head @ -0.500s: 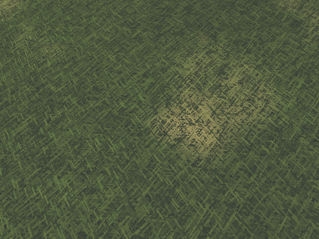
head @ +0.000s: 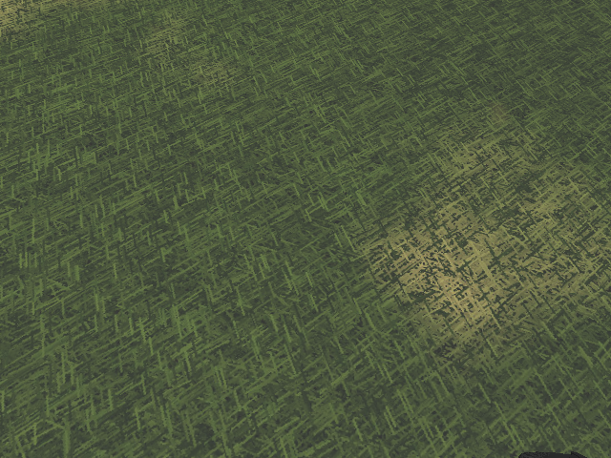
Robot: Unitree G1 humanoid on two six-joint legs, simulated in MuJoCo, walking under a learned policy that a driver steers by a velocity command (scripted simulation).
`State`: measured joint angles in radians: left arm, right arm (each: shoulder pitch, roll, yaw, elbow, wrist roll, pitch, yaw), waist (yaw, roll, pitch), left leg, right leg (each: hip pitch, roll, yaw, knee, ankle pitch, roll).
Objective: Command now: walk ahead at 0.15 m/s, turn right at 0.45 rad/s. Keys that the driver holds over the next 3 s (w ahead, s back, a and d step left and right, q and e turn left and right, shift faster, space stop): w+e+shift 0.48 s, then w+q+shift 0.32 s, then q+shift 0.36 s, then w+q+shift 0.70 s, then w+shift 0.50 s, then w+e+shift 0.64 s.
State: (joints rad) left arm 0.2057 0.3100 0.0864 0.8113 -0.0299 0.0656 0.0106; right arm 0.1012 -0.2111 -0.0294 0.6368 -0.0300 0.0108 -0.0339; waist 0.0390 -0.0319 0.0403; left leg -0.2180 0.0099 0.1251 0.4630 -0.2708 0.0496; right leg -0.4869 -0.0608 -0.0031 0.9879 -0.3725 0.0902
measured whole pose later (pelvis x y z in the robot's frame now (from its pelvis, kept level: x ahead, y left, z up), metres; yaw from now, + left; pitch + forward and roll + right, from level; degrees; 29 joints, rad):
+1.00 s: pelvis +0.53 -0.36 -0.03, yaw -14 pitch -1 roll +1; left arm 0.23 0.22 -0.01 0.76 0.00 -0.11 0.01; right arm 0.33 -0.30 -0.04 0.83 -0.01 -0.07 0.04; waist -0.04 0.05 0.08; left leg -0.41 -0.20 0.08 0.56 -0.14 0.20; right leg -0.28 0.12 0.06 1.53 -0.47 0.06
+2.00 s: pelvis +1.11 -0.29 -0.02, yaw +43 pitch +1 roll +2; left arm 0.35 0.24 0.00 0.76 0.04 -0.08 0.00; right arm 0.25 -0.32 -0.05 0.73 -0.03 -0.01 0.01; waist 0.05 0.01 0.03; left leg -0.31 -0.19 0.08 0.58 -0.27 0.17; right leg -0.42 -0.12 0.03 1.39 -0.30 0.02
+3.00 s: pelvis +1.81 +0.34 -0.01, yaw +21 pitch +1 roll +2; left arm 0.07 0.35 0.06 0.67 0.03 0.00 -0.08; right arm 0.48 -0.32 -0.06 0.90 -0.03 -0.11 0.00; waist -0.07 -0.05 0.00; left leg 0.04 0.01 0.23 0.30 -0.35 -0.02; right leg -0.78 -0.08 -0.06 1.12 -0.09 -0.10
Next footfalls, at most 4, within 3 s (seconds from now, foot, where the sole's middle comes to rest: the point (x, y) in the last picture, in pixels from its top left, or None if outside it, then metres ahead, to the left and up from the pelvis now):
0.44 right None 0.24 -0.24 -0.78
0.90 left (489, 376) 0.67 -0.40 -0.78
1.28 right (557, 311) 0.86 -0.60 -0.78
1.86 left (409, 222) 1.12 -0.24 -0.78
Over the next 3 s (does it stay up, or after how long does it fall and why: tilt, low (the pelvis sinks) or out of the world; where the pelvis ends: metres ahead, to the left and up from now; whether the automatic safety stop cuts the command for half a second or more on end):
stays up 1.81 0.34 -0.01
